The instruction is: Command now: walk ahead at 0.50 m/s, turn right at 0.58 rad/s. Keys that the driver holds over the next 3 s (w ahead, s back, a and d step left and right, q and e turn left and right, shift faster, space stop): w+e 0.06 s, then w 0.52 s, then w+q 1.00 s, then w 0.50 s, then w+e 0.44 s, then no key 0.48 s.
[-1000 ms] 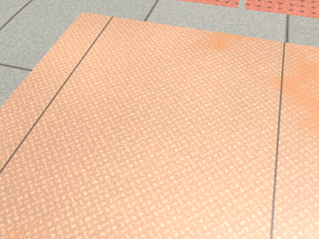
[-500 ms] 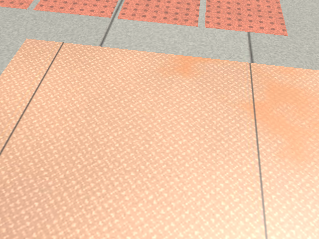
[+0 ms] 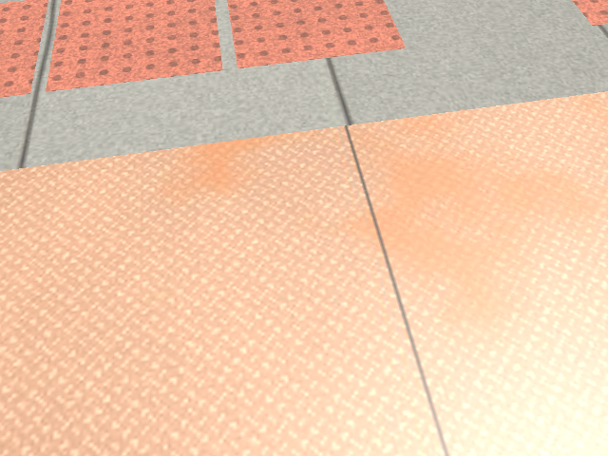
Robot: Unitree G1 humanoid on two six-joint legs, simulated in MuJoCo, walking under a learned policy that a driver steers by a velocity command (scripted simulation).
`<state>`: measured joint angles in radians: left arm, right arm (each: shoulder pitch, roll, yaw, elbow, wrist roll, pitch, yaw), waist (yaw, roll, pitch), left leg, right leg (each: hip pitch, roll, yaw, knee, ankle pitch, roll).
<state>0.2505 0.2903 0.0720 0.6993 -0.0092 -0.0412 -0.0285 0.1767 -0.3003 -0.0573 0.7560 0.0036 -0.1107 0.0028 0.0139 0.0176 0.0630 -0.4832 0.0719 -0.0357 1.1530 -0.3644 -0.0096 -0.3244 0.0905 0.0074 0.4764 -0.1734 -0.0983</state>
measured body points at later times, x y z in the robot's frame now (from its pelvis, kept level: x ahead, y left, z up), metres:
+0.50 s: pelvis +0.29 +0.06 +0.00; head +0.31 +0.06 +0.45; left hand +0.42 +0.31 -0.11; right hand +0.35 -0.23 -0.10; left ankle +0.33 +0.14 -0.74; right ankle +0.22 -0.08 -0.65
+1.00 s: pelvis +0.54 -0.03 +0.00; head +0.57 -0.04 +0.45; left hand +0.67 +0.24 -0.09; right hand +0.62 -0.31 -0.12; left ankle +0.49 +0.12 -0.65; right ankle +0.57 -0.14 -0.74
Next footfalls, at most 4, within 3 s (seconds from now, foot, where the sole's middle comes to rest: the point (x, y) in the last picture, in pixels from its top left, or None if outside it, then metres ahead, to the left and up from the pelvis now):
0.32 left None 0.37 0.14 -0.77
0.84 right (392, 379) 0.61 -0.14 -0.77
1.34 left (265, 288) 0.85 0.16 -0.77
1.84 right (299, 186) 1.20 0.08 -0.77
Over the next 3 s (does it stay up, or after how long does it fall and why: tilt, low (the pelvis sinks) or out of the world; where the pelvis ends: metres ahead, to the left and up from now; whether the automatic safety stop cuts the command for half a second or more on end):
stays up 1.47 0.30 0.00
